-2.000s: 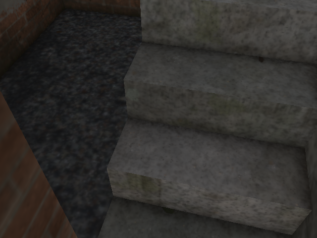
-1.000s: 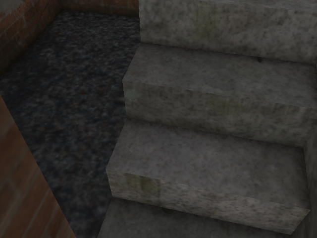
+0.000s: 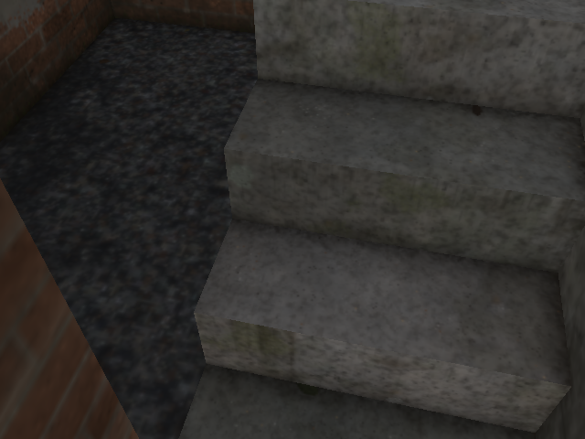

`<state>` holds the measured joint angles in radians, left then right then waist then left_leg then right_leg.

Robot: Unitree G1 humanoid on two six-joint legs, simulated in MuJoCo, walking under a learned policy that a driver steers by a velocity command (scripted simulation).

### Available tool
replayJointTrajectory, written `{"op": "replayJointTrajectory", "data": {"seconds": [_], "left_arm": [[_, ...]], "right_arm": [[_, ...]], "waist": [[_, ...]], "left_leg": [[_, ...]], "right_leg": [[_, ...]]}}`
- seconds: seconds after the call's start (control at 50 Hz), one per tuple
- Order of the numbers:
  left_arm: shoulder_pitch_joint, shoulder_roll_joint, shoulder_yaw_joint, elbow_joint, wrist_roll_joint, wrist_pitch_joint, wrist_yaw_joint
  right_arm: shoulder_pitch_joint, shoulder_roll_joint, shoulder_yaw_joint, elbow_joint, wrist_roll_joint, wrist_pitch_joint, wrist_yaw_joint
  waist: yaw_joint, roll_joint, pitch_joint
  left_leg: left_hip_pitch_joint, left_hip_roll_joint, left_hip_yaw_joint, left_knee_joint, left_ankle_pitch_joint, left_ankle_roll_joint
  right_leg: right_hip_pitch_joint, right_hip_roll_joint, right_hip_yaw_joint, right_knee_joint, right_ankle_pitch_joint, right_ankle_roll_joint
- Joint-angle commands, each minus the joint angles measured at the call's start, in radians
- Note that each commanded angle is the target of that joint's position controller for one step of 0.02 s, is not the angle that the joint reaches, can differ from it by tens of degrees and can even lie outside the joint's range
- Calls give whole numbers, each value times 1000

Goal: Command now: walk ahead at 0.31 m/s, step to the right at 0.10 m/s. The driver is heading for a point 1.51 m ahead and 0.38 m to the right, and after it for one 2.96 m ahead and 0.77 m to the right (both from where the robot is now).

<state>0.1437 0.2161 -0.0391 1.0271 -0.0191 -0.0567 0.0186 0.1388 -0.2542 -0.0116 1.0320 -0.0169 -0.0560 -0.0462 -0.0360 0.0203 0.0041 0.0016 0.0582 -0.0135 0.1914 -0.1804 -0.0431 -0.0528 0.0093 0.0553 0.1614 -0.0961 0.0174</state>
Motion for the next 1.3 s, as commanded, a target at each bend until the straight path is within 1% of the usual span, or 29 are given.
{"op": "replayJointTrajectory", "data": {"seconds": [0.02, 0.06, 0.08, 0.1, 0.12, 0.16, 0.18, 0.2, 0.24, 0.3, 0.32, 0.38, 0.4, 0.42, 0.44, 0.46, 0.48, 0.5, 0.52, 0.64, 0.66, 0.68, 0.7, 0.72, 0.74, 0.78, 0.86, 1.04, 1.3], "left_arm": [[-11, 107, 21, -33, -3, -9, 3], [-25, 99, 17, -43, 1, -10, 2], [-26, 99, 17, -43, 0, -10, 2], [-113, 80, 7, -119, 37, -24, -11], [-108, 98, 10, -115, 37, -27, -15], [-64, 106, 8, -96, 25, -32, -14], [-48, 108, 8, -91, 21, -34, -12], [-30, 113, 11, -82, 17, -33, -8], [-30, 110, 11, -85, 16, -29, -7], [-31, 109, 12, -84, 16, -23, -6], [-15, 119, 16, -77, 18, -23, -7], [-13, 116, 19, -77, 18, -19, -8], [-13, 128, 24, -76, 21, -15, -6], [-10, 128, 25, -74, 20, -12, -5], [17, 97, 17, -55, 7, -17, -1], [20, 91, 15, -51, 6, -18, 1], [21, 96, 16, -49, 8, -17, 2], [19, 101, 20, -50, 10, -12, 5], [30, 100, 20, -46, 12, -10, 6], [73, 91, 20, -24, 15, -4, 9], [73, 223, 53, -10, 45, 5, 3], [82, 202, 55, -5, 48, 12, 6], [96, 169, 49, 5, 44, 17, 10], [110, 147, 45, 15, 38, 20, 14], [118, 137, 44, 23, 34, 21, 16], [129, 140, 46, 35, 37, 19, 17], [145, 146, 46, 54, 36, 16, 14], [186, 150, 42, 92, 34, 17, 14], [202, 128, 44, 114, 31, 21, 19]], "right_arm": [[-17, -120, -22, -42, 2, -13, -4], [-25, -115, -20, -43, -1, -11, -3], [-25, -114, -20, -44, 0, -10, -3], [27, -101, -16, 17, 43, 2, -17], [21, -86, -10, 15, 36, 3, -19], [15, -104, -10, 14, 21, 1, -17], [22, -114, -11, 18, 19, -2, -14], [39, -124, -14, 30, 23, -5, -15], [48, -124, -14, 44, 25, -3, -14], [55, -122, -14, 60, 23, 2, -12], [60, -122, -15, 57, 22, 2, -10], [71, -125, -18, 70, 21, 4, -10], [73, -130, -21, 73, 25, 4, -12], [76, -129, -21, 75, 25, 5, -13], [77, -120, -22, 74, 26, 8, -21], [78, -124, -24, 75, 27, 10, -23], [81, -123, -24, 78, 26, 12, -24], [86, -132, -28, 90, 21, 14, -24], [90, -132, -29, 93, 21, 17, -24], [116, -118, -32, 112, 21, 27, -27], [115, -174, -47, 88, 27, 40, -6], [116, -164, -47, 83, 25, 46, -1], [130, -141, -43, 80, 24, 49, 1], [146, -124, -40, 80, 25, 52, 0], [154, -113, -38, 77, 24, 52, -2], [168, -115, -39, 67, 22, 50, -7], [192, -118, -41, 47, 25, 52, -15], [249, -106, -43, 16, 27, 63, -21], [306, -91, -47, -7, 28, 64, -30]], "waist": [[2, -15, -31], [1, -11, -16], [1, -13, -22], [22, 25, -41], [24, -12, -14], [27, -45, -7], [27, -54, -15], [31, -57, -34], [31, -52, -34], [29, -49, -21], [25, -47, -16], [23, -37, -9], [27, -30, -10], [26, -30, -8], [26, -50, -21], [26, -39, -6], [25, -32, 3], [31, -38, 14], [32, -27, 13], [28, -13, 30], [29, -9, 39], [32, 12, 37], [31, 17, 40], [31, 15, 49], [33, 10, 51], [32, 3, 34], [32, -16, 14], [37, -26, 32], [40, -15, 41]], "left_leg": [[-20, 84, -42, -18, 157, 52], [-28, 87, -40, -19, 173, 50], [-22, 87, -40, -17, 183, 49], [-58, 38, -6, -27, 88, 56], [-69, 44, -5, -38, 95, 56], [-43, 59, -16, -39, 176, 56], [-27, 64, -21, -32, 226, 55], [-15, 61, -25, -28, 222, 57], [-12, 60, -28, -24, 226, 58], [-17, 58, -31, -18, 226, 60], [-12, 60, -35, -25, 224, 62], [-15, 58, -38, -21, 235, 65], [-19, 55, -35, -18, 231, 61], [-21, 54, -36, -18, 228, 61], [-8, 57, -51, -22, 210, 57], [-18, 54, -51, -24, 202, 57], [-23, 52, -52, -25, 196, 57], [-37, 63, -59, -18, 203, 58], [-36, 61, -59, -15, 200, 59], [-52, 53, -62, -9, 162, 65], [-94, 7, -56, 15, 123, 30], [-111, 5, -52, 21, 89, 27], [-129, 0, -51, 21, 57, 27], [-146, -3, -50, 23, 50, 28], [-154, -5, -48, 31, 57, 28], [-156, -7, -45, 50, 82, 30], [-155, -9, -45, 75, 103, 34], [-184, -17, -41, 90, 63, 34], [-204, -19, -38, 100, 53, 28]], "right_leg": [[22, -98, 44, 6, 194, -32], [13, -104, 45, 3, 203, -34], [14, -104, 45, 4, 210, -35], [59, -116, 60, 6, 130, -31], [46, -117, 66, 1, 123, -29], [38, -126, 68, 12, 225, -25], [42, -132, 64, 27, 292, -24], [51, -130, 61, 35, 295, -21], [46, -131, 56, 44, 282, -19], [27, -129, 49, 52, 250, -14], [18, -132, 50, 45, 244, -19], [13, -134, 46, 54, 228, -17], [13, -133, 44, 51, 215, -14], [12, -132, 43, 52, 208, -12], [17, -119, 39, 58, 204, -9], [12, -121, 39, 58, 198, -6], [7, -121, 39, 58, 191, -4], [-1, -120, 34, 65, 177, 2], [-8, -119, 34, 65, 169, 4], [-28, -120, 35, 72, 148, 10], [-60, -58, 10, 100, 53, 18], [-76, -58, 7, 103, 19, 16], [-85, -55, 7, 105, 1, 16], [-90, -54, 7, 109, 4, 16], [-93, -54, 8, 114, 17, 15], [-94, -55, 8, 126, 48, 10], [-98, -56, 11, 139, 84, 6], [-109, -52, 16, 141, 69, -1], [-105, -47, 17, 144, 69, -10]]}}
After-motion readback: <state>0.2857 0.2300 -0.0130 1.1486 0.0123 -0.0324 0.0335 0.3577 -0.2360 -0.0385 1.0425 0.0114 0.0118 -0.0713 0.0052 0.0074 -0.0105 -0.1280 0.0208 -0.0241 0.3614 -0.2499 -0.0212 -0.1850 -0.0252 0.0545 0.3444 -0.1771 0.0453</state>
